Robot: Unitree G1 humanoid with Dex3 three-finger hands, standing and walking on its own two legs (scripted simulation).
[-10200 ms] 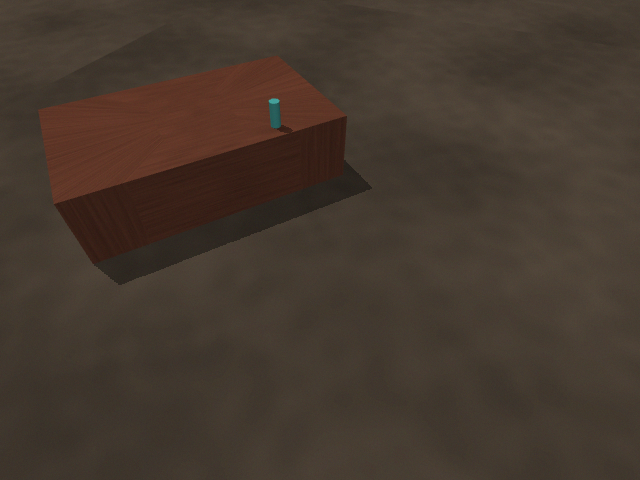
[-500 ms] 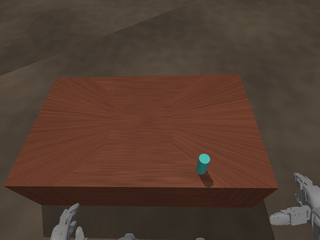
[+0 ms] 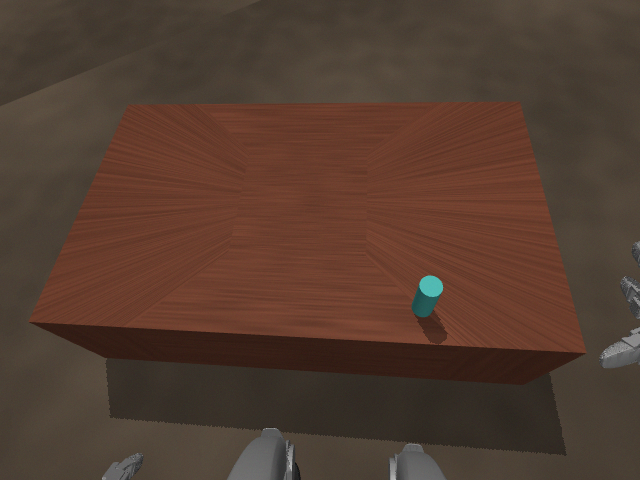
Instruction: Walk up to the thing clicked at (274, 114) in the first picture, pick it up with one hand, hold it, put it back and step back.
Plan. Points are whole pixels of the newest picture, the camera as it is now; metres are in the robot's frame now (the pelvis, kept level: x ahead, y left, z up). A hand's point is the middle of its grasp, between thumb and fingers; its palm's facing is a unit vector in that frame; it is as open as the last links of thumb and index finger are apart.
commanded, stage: go down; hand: right
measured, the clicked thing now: (426, 297) +0.47 -0.15 -0.31
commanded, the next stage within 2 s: approach in 0.66 s
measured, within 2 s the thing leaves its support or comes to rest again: neither
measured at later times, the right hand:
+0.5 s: hand (618, 275) +0.39 -0.34 -0.03, palm faces +0.10 +0.99 -0.10, open 17.5 cm
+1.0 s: hand (598, 262) +0.42 -0.33 -0.05, palm faces +0.06 +1.00 -0.05, open 17.7 cm
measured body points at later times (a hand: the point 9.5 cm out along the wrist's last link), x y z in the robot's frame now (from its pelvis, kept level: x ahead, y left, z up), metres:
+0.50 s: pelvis +0.00 +0.00 -0.02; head +0.14 -0.04 +0.41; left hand +0.07 +0.28 -0.12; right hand +0.38 -0.39 -0.02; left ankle +0.04 +0.15 -0.66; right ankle +0.00 -0.12 -0.66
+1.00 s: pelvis -0.01 -0.01 -0.05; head +0.15 -0.05 +0.36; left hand +0.06 +0.27 -0.15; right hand +0.41 -0.39 -0.04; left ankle +0.04 +0.15 -0.66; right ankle +0.00 -0.13 -0.66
